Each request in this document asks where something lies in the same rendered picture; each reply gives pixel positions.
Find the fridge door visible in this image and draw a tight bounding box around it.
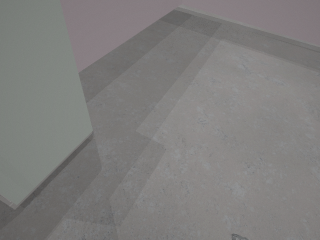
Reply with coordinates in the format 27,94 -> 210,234
0,0 -> 93,205

